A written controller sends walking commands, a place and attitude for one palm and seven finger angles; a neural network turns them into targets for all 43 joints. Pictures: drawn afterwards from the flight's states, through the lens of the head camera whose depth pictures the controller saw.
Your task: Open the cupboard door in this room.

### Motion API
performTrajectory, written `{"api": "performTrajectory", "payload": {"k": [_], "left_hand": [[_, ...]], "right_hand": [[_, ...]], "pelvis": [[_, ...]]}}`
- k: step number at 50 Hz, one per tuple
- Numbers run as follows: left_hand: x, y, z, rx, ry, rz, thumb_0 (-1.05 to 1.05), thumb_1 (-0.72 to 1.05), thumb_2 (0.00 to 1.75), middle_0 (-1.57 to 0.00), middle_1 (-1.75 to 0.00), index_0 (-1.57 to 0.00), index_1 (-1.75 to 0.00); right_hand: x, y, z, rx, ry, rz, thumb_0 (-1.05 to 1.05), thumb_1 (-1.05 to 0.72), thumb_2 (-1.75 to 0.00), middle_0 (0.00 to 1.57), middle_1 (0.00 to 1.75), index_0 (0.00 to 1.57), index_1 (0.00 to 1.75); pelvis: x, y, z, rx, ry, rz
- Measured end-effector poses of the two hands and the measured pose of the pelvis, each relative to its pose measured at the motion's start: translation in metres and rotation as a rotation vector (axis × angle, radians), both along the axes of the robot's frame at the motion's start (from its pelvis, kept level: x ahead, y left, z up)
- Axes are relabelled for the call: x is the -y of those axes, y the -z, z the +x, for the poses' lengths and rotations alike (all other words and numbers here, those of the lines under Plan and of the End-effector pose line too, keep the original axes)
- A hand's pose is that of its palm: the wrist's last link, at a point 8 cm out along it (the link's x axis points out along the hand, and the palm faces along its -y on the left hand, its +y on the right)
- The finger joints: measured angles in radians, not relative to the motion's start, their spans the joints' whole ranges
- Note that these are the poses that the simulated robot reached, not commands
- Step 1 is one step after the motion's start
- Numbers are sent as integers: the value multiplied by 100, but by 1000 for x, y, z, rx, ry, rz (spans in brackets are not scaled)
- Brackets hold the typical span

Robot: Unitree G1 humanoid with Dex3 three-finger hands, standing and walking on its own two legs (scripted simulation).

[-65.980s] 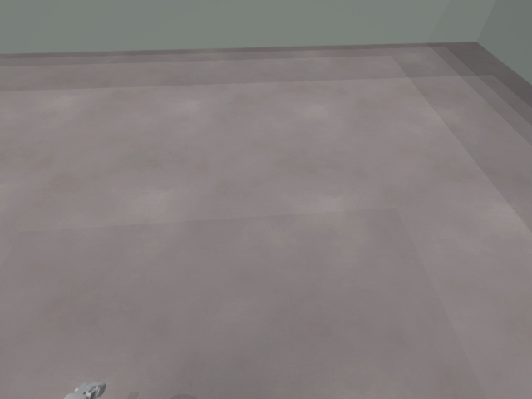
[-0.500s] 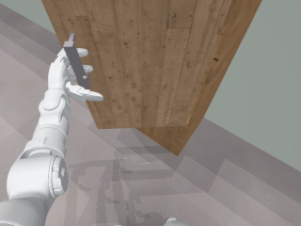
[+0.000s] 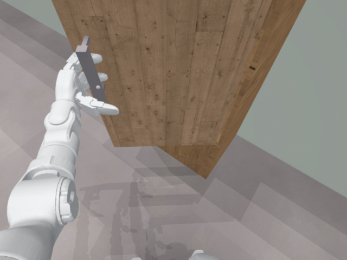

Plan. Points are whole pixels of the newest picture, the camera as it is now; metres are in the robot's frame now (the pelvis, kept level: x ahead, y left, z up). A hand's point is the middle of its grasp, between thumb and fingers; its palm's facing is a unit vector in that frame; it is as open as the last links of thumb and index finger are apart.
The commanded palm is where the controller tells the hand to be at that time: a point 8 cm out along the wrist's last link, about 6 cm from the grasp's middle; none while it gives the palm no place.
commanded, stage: close the thumb around the handle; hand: left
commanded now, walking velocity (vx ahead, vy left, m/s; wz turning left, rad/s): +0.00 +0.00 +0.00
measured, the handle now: (94, 71) +0.53 +0.17 +0.12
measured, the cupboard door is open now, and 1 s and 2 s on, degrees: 39 43 76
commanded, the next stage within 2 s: pull the door open along its arc in 0.66 s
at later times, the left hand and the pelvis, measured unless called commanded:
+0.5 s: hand (98, 87) +0.48 +0.15 +0.11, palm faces +0.00 -1.00 -0.02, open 6.8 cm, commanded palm +0.45 +0.20 +0.11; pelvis +0.00 +0.00 +0.00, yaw +0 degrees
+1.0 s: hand (101, 97) +0.45 +0.14 +0.11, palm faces -0.01 -1.00 -0.01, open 5.7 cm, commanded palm +0.40 +0.19 +0.11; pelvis +0.00 +0.00 +0.00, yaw -1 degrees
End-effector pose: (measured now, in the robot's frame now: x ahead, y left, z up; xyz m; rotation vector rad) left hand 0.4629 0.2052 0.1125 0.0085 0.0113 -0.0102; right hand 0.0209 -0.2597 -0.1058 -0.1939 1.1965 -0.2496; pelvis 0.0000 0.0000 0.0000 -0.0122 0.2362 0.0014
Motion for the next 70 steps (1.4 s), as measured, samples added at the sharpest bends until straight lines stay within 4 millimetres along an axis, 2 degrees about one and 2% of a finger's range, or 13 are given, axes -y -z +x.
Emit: {"api": "performTrajectory", "payload": {"k": [4, 9, 18, 26, 29, 46, 51, 56, 59, 65, 70], "left_hand": [[2, 1, 1, -1, 1, 2, -1, -45, 32, -31, -120, -30, -121], [4, 3, 3, -9, -1, 6, -1, -29, 39, -32, -122, -31, -122], [3, 2, 5, -2, -8, 4, 0, 15, 57, -35, -127, -34, -127], [0, -1, 0, 10, -4, 9, 1, 58, 76, -38, -131, -37, -132], [4, -1, -2, 10, 9, 3, 1, 69, 81, -39, -133, -38, -133], [10, 0, -19, 16, -13, 2, 1, 74, 81, -37, -135, -35, -135], [12, 1, -37, 37, -1, -4, 1, 73, 78, -37, -135, -35, -135], [18, 2, -71, 63, 24, -10, 1, 72, 76, -38, -135, -35, -135], [27, 3, -97, 67, 2, -34, 1, 71, 75, -38, -135, -34, -134], [56, 3, -154, 51, -173, -86, 1, 67, 72, -38, -135, -36, -132], [79, -2, -188, 8, -264, -53, 1, 64, 71, -38, -132, -38, -133]], "right_hand": [[-2, 0, -2, -3, 5, 4, 1, -90, -90, 20, 30, 20, 30], [-6, 1, -4, -9, 8, 8, 1, -90, -90, 20, 30, 20, 30], [-9, 2, -6, -16, 11, 14, 1, -90, -90, 20, 30, 20, 30], [-8, 1, -3, -9, 9, 14, 1, -90, -90, 20, 30, 20, 30], [-7, 1, -1, -5, 4, 13, 1, -90, -90, 20, 30, 20, 30], [-5, 0, 10, 56, -4, 24, 1, -90, -90, 20, 30, 20, 30], [-6, -1, 17, 87, -3, 39, 1, -90, -90, 20, 30, 20, 30], [-8, -7, 40, 163, -17, 55, 1, -90, -90, 20, 30, 20, 30], [-11, -13, 62, 234, -38, 65, 1, -90, -90, 20, 30, 20, 30], [-26, -30, 120, 378, -132, 98, 1, -90, -90, 20, 30, 20, 30], [-41, -48, 162, 466, -196, 117, 1, -90, -90, 20, 30, 20, 30]], "pelvis": [[-2, 0, 1, 0, 3, 1], [-3, 0, 1, -1, 3, 0], [-4, 0, 2, -4, 8, 0], [-4, 0, 3, 2, 7, -1], [-4, -1, 3, 6, 5, -1], [-1, -2, -2, 28, 11, 4], [0, -4, 0, 45, 20, 7], [0, -7, 3, 73, 27, 10], [0, -10, 5, 94, 32, 12], [3, -13, 5, 138, 27, 19], [9, -16, 6, 180, 9, 20]]}}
